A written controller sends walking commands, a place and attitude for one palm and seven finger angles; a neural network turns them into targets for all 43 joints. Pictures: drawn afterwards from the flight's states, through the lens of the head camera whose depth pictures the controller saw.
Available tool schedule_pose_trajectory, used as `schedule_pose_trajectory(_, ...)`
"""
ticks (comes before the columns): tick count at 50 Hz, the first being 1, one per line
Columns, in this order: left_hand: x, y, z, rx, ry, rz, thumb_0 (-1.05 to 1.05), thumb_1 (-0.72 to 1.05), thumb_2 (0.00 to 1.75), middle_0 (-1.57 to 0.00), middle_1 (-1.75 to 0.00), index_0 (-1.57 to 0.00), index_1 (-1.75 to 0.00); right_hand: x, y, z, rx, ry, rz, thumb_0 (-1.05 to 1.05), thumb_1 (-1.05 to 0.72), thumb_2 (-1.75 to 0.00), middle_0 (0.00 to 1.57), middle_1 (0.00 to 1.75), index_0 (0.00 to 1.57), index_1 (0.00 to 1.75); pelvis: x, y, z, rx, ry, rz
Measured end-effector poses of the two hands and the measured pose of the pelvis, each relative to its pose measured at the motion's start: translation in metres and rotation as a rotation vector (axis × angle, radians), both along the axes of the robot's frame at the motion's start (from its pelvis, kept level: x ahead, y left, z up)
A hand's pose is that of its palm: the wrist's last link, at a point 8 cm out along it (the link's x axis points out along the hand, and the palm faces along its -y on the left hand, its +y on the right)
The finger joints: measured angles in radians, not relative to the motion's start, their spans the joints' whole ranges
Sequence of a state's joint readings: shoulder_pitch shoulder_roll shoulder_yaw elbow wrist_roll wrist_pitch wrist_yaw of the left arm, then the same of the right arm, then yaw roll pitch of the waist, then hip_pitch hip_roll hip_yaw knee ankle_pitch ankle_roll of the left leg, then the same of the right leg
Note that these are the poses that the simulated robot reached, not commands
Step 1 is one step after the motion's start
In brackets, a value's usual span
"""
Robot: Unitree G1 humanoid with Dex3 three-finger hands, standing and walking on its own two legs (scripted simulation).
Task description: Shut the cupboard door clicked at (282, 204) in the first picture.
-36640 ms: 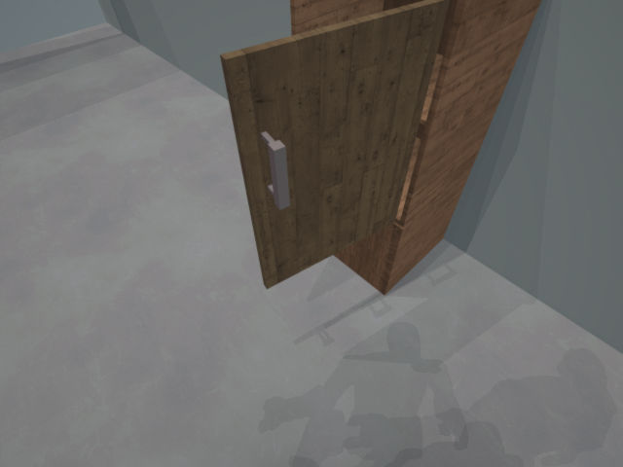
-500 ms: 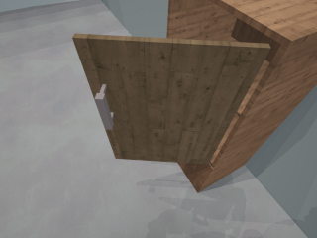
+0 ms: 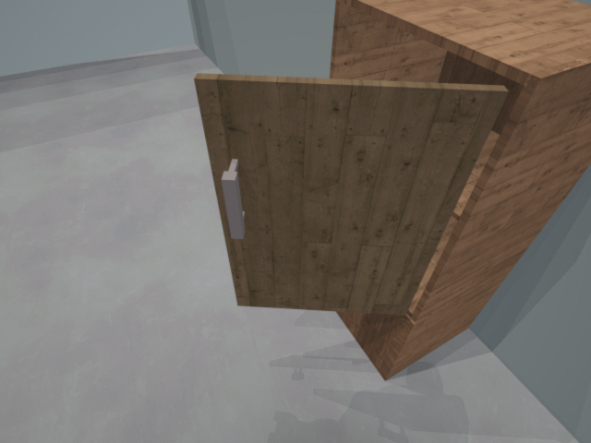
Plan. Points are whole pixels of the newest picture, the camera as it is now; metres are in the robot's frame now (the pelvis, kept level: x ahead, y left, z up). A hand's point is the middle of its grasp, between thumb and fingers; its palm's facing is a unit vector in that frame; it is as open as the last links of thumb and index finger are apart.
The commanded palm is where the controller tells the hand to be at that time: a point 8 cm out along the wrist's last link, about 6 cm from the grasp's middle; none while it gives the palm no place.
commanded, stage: come to a stop and stand still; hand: left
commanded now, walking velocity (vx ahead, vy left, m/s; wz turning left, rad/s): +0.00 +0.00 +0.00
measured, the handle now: (236, 199) +0.48 +0.14 +0.06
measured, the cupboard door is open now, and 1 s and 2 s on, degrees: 58 58 58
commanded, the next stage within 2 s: none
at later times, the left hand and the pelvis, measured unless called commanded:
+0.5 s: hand out of the picture -0.08 +0.17 -0.17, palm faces +0.06 -0.99 -0.15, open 7.4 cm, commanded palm none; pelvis -0.03 +0.01 +0.01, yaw +1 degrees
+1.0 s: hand out of the picture -0.13 +0.15 -0.17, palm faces +0.16 -0.98 -0.14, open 7.4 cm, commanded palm none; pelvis -0.08 +0.00 +0.01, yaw +3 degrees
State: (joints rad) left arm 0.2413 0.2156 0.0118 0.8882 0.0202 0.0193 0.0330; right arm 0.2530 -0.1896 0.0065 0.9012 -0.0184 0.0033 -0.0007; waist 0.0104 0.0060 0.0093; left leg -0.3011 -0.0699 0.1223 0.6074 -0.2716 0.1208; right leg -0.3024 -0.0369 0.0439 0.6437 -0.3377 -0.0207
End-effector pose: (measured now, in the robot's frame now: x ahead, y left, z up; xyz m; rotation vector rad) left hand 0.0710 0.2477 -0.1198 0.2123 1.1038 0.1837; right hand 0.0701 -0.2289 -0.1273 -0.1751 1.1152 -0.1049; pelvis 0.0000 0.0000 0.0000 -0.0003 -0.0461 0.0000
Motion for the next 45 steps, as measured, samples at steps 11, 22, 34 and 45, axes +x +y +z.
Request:
schedule_pose_trajectory(11,-0.070,-0.009,-0.006,-0.055,0.147,0.012,0.00,0.90,0.90,-0.20,-0.30,-0.20,-0.30,-0.064,0.001,0.003,-0.013,0.108,-0.061,0.00,-0.91,-0.89,0.20,0.30,0.20,0.30,-0.017,0.009,0.010,-0.020,0.013,0.002)
schedule_pose_trajectory(22,-0.140,-0.027,-0.017,-0.117,0.297,0.072,0.00,0.90,0.90,-0.20,-0.30,-0.20,-0.30,-0.103,0.006,0.003,-0.020,0.222,-0.075,0.00,-0.91,-0.89,0.20,0.30,0.20,0.30,-0.030,0.011,0.012,-0.021,0.004,0.015)
schedule_pose_trajectory(34,-0.186,-0.045,-0.017,-0.148,0.347,0.133,0.00,0.90,0.90,-0.20,-0.30,-0.20,-0.30,-0.086,0.011,0.001,-0.001,0.165,-0.046,0.01,-0.92,-0.89,0.20,0.30,0.20,0.30,-0.044,0.007,0.012,-0.019,-0.005,0.032)
schedule_pose_trajectory(45,-0.199,-0.050,-0.022,-0.158,0.308,0.151,0.00,0.90,0.90,-0.20,-0.30,-0.20,-0.30,-0.093,0.005,0.001,-0.006,0.129,-0.032,0.00,-0.91,-0.89,0.20,0.30,0.20,0.30,-0.065,0.003,0.009,-0.012,-0.018,0.042)
